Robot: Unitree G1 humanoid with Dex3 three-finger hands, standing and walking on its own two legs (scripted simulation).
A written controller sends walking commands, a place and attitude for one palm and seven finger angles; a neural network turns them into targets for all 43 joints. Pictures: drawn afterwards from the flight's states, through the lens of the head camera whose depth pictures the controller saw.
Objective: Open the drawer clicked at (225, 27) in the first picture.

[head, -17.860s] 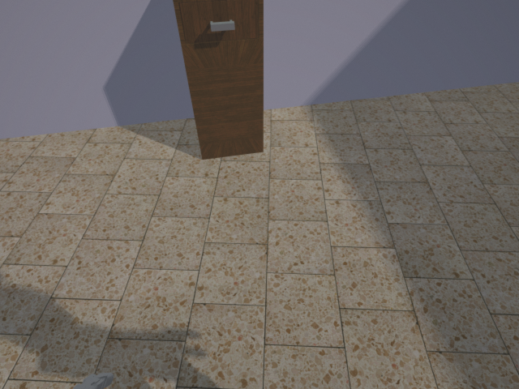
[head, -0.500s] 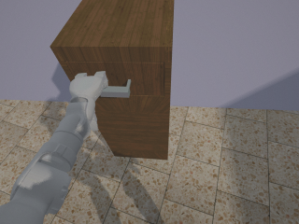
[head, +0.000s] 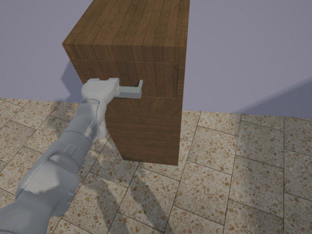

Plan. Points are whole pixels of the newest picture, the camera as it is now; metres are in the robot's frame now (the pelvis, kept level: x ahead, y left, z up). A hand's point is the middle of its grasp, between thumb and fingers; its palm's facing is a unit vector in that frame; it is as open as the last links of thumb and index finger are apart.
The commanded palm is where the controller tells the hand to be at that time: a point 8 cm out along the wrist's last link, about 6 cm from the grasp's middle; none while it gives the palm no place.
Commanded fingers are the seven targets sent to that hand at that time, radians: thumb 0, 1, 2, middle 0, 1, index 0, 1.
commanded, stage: re-aim the fingers above the handle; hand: left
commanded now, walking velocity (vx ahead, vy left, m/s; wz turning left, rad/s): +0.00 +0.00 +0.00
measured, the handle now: (127, 87) +0.57 +0.10 +0.01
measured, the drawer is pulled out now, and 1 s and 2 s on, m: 0.00 0.00 0.00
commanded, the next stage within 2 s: lower the fingers behind the handle in 0.40 s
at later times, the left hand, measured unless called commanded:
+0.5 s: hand (81, 111) +0.44 +0.22 +0.04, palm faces -0.26 +0.06 -0.96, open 13.8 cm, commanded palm +0.45 +0.16 +0.12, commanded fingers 0.00 -0.50 0.30 -0.30 -1.20 -0.30 -1.20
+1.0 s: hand (107, 101) +0.50 +0.16 +0.02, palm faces -0.10 +0.09 -0.99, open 14.3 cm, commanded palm +0.46 +0.13 +0.09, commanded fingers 0.00 -0.50 0.30 -0.30 -1.20 -0.30 -1.20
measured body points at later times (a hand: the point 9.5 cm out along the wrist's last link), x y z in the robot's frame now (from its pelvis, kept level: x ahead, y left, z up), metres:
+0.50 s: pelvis +0.00 +0.00 +0.00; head +0.07 -0.04 +0.45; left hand +0.45 +0.22 +0.10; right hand +0.08 -0.25 -0.15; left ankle -0.03 +0.12 -0.72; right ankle +0.03 -0.11 -0.72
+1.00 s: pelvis +0.01 +0.01 -0.01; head +0.10 -0.03 +0.43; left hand +0.50 +0.15 +0.08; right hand +0.04 -0.23 -0.17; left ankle -0.03 +0.12 -0.72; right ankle +0.03 -0.11 -0.72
